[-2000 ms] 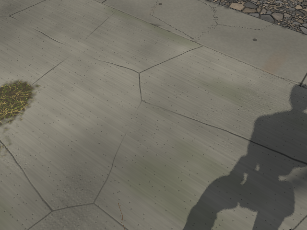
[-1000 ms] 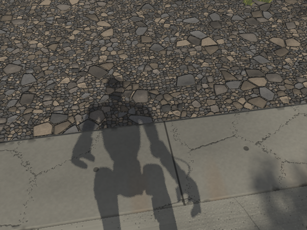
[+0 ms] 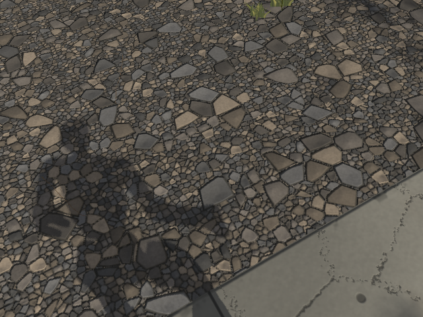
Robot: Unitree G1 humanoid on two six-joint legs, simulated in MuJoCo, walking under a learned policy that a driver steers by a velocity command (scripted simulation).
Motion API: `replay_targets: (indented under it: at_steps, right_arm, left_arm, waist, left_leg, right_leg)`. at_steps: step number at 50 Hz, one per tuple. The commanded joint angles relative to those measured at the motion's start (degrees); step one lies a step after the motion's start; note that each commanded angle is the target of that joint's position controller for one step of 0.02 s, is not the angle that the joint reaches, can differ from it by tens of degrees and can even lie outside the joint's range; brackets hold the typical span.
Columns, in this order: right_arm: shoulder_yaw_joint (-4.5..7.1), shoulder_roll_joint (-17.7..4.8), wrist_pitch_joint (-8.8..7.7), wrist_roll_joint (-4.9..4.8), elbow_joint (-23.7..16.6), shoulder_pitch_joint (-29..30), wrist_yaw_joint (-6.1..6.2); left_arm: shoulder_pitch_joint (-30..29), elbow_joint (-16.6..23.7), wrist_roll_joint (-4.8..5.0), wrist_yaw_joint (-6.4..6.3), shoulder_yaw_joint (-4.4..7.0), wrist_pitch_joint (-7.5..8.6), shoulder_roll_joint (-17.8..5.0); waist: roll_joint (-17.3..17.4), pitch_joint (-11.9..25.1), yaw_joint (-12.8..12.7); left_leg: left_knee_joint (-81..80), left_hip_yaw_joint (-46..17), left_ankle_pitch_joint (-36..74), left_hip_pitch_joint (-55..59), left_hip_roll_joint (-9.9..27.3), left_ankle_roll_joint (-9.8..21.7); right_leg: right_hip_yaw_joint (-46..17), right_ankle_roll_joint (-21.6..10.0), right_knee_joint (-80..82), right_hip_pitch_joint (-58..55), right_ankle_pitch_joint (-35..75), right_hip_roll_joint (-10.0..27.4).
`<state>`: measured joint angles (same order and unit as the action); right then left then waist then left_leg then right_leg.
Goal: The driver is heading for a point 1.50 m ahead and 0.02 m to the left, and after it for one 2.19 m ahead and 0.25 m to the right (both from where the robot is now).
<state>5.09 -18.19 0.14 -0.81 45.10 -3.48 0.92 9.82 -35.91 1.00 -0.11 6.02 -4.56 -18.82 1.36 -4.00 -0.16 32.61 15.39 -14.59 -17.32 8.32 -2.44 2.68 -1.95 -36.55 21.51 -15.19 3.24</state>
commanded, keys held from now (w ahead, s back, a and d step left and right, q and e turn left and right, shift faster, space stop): e+shift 0.12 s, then shift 0.18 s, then q+shift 0.20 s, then w+q+shift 0.38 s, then w+shift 0.10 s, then w+e+shift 0.02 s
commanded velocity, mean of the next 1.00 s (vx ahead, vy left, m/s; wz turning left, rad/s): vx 0.30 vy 0.00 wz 0.11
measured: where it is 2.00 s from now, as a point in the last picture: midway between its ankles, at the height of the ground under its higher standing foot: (173, 180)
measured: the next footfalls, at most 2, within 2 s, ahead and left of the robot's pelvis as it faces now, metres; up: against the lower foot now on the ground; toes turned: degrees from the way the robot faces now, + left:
left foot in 0.42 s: +0.11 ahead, +0.13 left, +0.00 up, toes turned -13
left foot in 1.06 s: +0.37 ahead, +0.27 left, +0.00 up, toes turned +18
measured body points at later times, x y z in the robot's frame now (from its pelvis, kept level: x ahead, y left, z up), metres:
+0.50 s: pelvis +0.03 +0.01 +0.00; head +0.05 +0.02 +0.45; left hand +0.28 +0.20 -0.08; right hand +0.09 -0.28 -0.11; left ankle +0.07 +0.14 -0.73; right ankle +0.04 -0.10 -0.73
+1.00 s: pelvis +0.19 +0.08 +0.00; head +0.21 +0.08 +0.45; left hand +0.08 +0.35 -0.12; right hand +0.48 -0.11 -0.07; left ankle +0.29 +0.24 -0.68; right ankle +0.02 -0.09 -0.73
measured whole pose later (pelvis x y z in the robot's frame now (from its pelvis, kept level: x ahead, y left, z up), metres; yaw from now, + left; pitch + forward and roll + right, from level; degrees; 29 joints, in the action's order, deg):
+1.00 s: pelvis +0.19 +0.08 +0.00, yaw +13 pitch +3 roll +0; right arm 3.7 -18.6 2.4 2.5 35.5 -3.0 -6.9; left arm 28.8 -47.4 -2.7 -0.6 3.7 5.2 -17.2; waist 0.7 1.5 -6.1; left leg 50.2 2.2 -9.7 -41.5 4.8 3.5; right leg 14.1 5.5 -9.3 -11.0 -22.3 4.8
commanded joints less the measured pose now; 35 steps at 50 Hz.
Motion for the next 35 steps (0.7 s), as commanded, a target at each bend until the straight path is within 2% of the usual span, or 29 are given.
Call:
replay_targets:
  at_steps: [1, 2, 3, 4, 5, 6, 8, 11, 15, 17, 19, 20, 21, 22, 23, 24, 25, 26, 27, 28, 29, 30, 31, 32, 33, 34, 35]
  right_arm:
    - [0.64, -2.8, 0.02, 2.27, -6.9, 4.4, 0.00]
    - [1.25, -4.9, -0.04, 1.94, -7.2, 7.6, 0.39]
    - [1.37, -4.9, -0.26, 0.85, -7.2, 7.2, 0.68]
    - [1.67, -5.4, -0.45, 1.05, -5.8, 5.2, 1.22]
    - [2.01, -6.2, -0.58, 1.68, -5.3, 4.2, 1.57]
    - [2.09, -6.1, -0.77, 1.81, -5.1, 3.6, 1.38]
    - [1.84, -5.2, -0.77, 1.17, -3.9, 1.2, 0.84]
    - [0.95, -3.4, -0.37, 0.77, -4.1, 1.9, 0.49]
    - [0.58, -3.7, -0.15, 0.49, -4.4, 1.1, -0.13]
    - [0.24, -3.7, -0.18, 0.43, -3.6, -1.2, -0.55]
    - [-0.72, -1.5, -0.46, 0.57, -2.9, -2.9, -1.31]
    - [-1.06, -0.8, -0.67, 0.56, -2.6, -4.1, -1.70]
    - [-0.93, -2.3, -0.74, 0.99, -3.3, -3.0, -1.87]
    - [-0.27, -6.6, -0.82, 1.59, -4.8, -1.8, -1.77]
    - [0.72, -11.1, -0.86, 1.07, -5.6, -0.8, -1.55]
    - [1.29, -11.8, -0.80, 0.71, -5.6, -0.4, -1.45]
    - [1.18, -10.5, -0.77, 0.68, -5.8, -1.3, -1.22]
    - [1.20, -9.6, -0.64, 0.08, -5.0, -4.4, -0.64]
    - [1.32, -9.3, -0.66, -0.73, -4.5, -7.4, -0.33]
    - [1.55, -9.6, -0.81, -1.15, -4.4, -8.4, -0.02]
    - [1.67, -9.9, -0.83, -1.58, -5.1, -6.7, 0.30]
    - [1.48, -9.0, -0.60, -2.00, -6.7, -2.8, 0.51]
    - [0.91, -6.5, -0.49, -1.98, -8.8, 0.8, 0.67]
    - [-0.15, -1.7, -0.82, -2.37, -12.0, 3.4, 0.72]
    - [-0.69, -1.0, -1.69, -2.48, -13.3, 2.5, 0.39]
    - [0.15, -4.0, -2.13, -2.04, -12.5, 0.5, -0.15]
    - [0.41, -4.1, -2.12, -2.03, -11.6, -2.3, -0.75]
  left_arm:
    - [7.7, 3.6, -2.39, -1.16, 4.57, 1.51, -17.4]
    - [6.7, 4.1, -2.58, -0.59, 4.13, 3.15, -15.1]
    - [5.0, 4.0, -1.96, -0.66, 3.68, 4.23, -14.1]
    - [2.3, 4.5, -0.76, -1.00, 3.22, 4.43, -12.2]
    - [-0.2, 5.2, 0.08, -1.47, 2.56, 4.02, -10.4]
    - [-1.1, 6.0, -0.11, -1.96, 2.04, 3.65, -9.4]
    - [-1.5, 6.9, -0.81, -2.52, 1.31, 3.37, -7.9]
    - [-0.2, 6.7, -0.97, -2.74, 0.99, 3.22, -7.8]
    - [-1.1, 7.1, -1.80, -2.12, 0.49, 2.75, -7.6]
    - [-2.3, 6.7, -2.24, -1.57, -0.71, 2.80, -5.1]
    - [-3.1, 5.1, -2.59, -0.93, -2.56, 3.26, -1.0]
    - [-3.6, 4.2, -2.53, -0.67, -2.81, 3.50, -0.8]
    - [-1.5, 3.0, -2.41, -0.63, -2.40, 3.85, -2.0]
    - [0.1, 2.7, -2.76, -0.98, -1.69, 4.19, -3.9]
    - [2.7, 2.9, -3.51, -1.28, -1.30, 4.47, -4.2]
    - [-0.2, 3.6, -3.41, -1.86, -1.02, 4.54, -4.3]
    - [-3.3, 4.2, -2.73, -2.37, -0.56, 4.56, -5.0]
    - [-5.0, 5.0, -2.22, -2.37, -0.63, 4.67, -3.6]
    - [-5.3, 5.3, -1.42, -1.74, -0.67, 4.92, -2.2]
    - [-4.9, 5.4, -0.57, -0.87, -0.69, 5.63, -1.3]
    - [-3.3, 4.8, 0.12, -0.23, -0.59, 6.65, -0.6]
    - [0.6, 3.4, 0.67, 0.05, -0.21, 7.72, -0.5]
    - [6.6, 1.0, 0.50, -0.17, 0.81, 8.43, -2.6]
    - [15.0, -1.8, -1.43, -0.54, 2.06, 8.80, -7.1]
    - [11.4, -1.6, -1.76, -0.16, 2.65, 9.36, -8.5]
    - [7.6, 0.2, -1.60, -0.69, 1.20, 9.96, -4.3]
    - [5.5, 1.0, -0.97, -1.02, 0.64, 10.26, -2.7]
  waist:
    - [-22.3, 7.5, -1.9]
    - [-13.5, 9.6, -3.7]
    - [-11.0, 8.8, -2.0]
    - [-7.6, 8.7, -0.3]
    - [-7.5, 9.0, 0.7]
    - [-8.4, 10.1, 1.3]
    - [-7.9, 12.5, 1.5]
    - [-7.9, 12.2, 0.0]
    - [-9.8, 10.9, -1.1]
    - [-9.7, 11.3, -1.2]
    - [-9.2, 11.1, -0.4]
    - [-8.9, 10.1, 0.8]
    - [-7.8, 8.0, 0.3]
    - [-4.0, 6.7, -1.6]
    - [4.4, 6.5, -4.7]
    - [10.5, 4.5, -3.7]
    - [11.6, 3.2, -1.8]
    - [11.6, 6.1, -0.5]
    - [11.0, 6.1, 0.3]
    - [11.3, 4.8, 0.1]
    - [11.7, 3.4, -1.8]
    - [10.9, 2.6, -4.9]
    - [8.1, 3.7, -7.9]
    - [-3.0, 6.9, -9.9]
    - [-12.3, 4.7, -7.0]
    - [-7.9, 3.3, -4.6]
    - [-7.5, 2.8, -2.7]
  left_leg:
    - [28.1, -9.3, -23.5, -23.6, -7.4, -2.8]
    - [34.6, -17.1, -21.3, -25.6, -7.5, -1.6]
    - [34.5, -19.3, -15.6, -26.3, -7.4, 0.0]
    - [33.2, -20.4, -11.0, -26.1, -6.4, 0.5]
    - [31.6, -20.8, -8.2, -24.8, -6.3, 0.5]
    - [31.9, -20.5, -6.4, -21.6, -7.2, 0.1]
    - [30.4, -19.6, -3.6, -19.1, -8.3, -0.9]
    - [22.7, -19.2, -2.7, -16.6, -8.5, -2.2]
    - [16.3, -18.7, -4.9, -10.9, -8.0, -2.1]
    - [13.3, -17.9, -5.9, -7.0, -6.5, -1.5]
    - [5.5, -17.1, -3.3, 0.3, -5.4, -0.7]
    - [-1.5, -15.7, 2.1, 4.6, -6.3, 0.0]
    - [-6.6, -15.9, 7.7, 5.2, -6.9, 1.0]
    - [-6.1, -21.2, 17.3, 3.8, -3.7, 2.9]
    - [-7.3, -27.9, 22.7, 1.9, 0.8, 7.2]
    - [-11.8, -35.4, 15.7, -3.0, 4.0, 12.0]
    - [-13.4, -39.3, 13.1, -2.4, 4.9, 13.4]
    - [-14.7, -41.6, 0.6, 0.4, 4.4, 14.0]
    - [-16.5, -43.7, -17.2, 1.2, 3.8, 14.5]
    - [-18.2, -46.1, -30.1, -0.4, 4.0, 14.6]
    - [-19.2, -46.4, -32.8, -4.9, 3.1, 13.9]
    - [-18.3, -43.9, -31.0, -11.5, 0.2, 11.9]
    - [-12.8, -39.5, -26.3, -20.1, -3.5, 8.4]
    - [3.6, -26.9, -19.0, -33.5, -10.6, 2.7]
    - [19.0, -24.8, -13.6, -39.6, -8.0, 3.4]
    - [27.0, -25.7, -9.5, -40.4, -4.9, 3.9]
    - [30.5, -24.8, -6.2, -40.4, -4.1, 3.7]
  right_leg:
    - [-36.2, -18.5, 18.0, -18.1, 25.7, 17.2]
    - [-33.4, -18.7, 19.2, -18.0, 20.4, 16.1]
    - [-29.9, -15.7, 19.2, -17.1, 17.1, 13.6]
    - [-27.0, -12.6, 18.1, -16.7, 15.1, 11.3]
    - [-25.3, -10.9, 17.4, -15.3, 15.2, 10.2]
    - [-24.0, -10.4, 16.8, -13.2, 17.8, 8.7]
    - [-21.6, -10.2, 15.6, -13.6, 21.7, 7.6]
    - [-21.6, -10.3, 14.4, -13.5, 21.0, 6.9]
    - [-24.3, -11.1, 13.9, -10.0, 16.8, 7.2]
    - [-23.7, -11.0, 13.0, -9.3, 17.1, 7.9]
    - [-21.8, -9.8, 12.5, -6.7, 14.3, 7.2]
    - [-20.0, -8.3, 12.0, -5.0, 11.0, 5.9]
    - [-18.5, -6.1, 11.4, -4.9, 7.5, 3.7]
    - [-16.2, -3.4, 7.4, -5.0, 3.0, 0.5]
    - [-10.3, -0.7, 2.8, -4.7, -2.1, -4.8]
    - [-5.7, 1.8, 0.1, -5.3, -2.9, -7.0]
    - [-5.2, 2.3, -1.7, -3.5, -3.4, -7.2]
    - [-4.4, 1.9, -2.6, -2.3, -8.8, -8.3]
    - [-4.6, 1.3, -2.8, -1.1, -12.8, -8.5]
    - [-5.7, 0.5, -2.1, -1.4, -13.2, -7.5]
    - [-6.3, -0.4, 1.5, -5.6, -12.7, -6.8]
    - [-6.8, -1.6, 9.9, -14.4, -10.2, -5.7]
    - [-9.7, -2.7, 15.5, -26.1, -7.3, -1.4]
    - [-23.1, -6.1, 21.4, -39.0, -19.6, 8.8]
    - [-39.5, -10.1, 25.8, -35.5, -27.0, 19.6]
    - [-37.1, -10.3, 25.9, -32.0, -26.6, 19.4]
    - [-32.7, -9.1, 26.5, -29.9, -24.6, 18.0]
Velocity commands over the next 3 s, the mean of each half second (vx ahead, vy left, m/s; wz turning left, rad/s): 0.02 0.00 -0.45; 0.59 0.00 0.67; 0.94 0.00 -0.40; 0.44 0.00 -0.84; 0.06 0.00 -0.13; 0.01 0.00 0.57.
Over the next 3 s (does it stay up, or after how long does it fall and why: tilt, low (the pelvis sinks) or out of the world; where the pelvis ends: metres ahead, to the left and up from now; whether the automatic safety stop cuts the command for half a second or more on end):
stays up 1.03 0.26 0.02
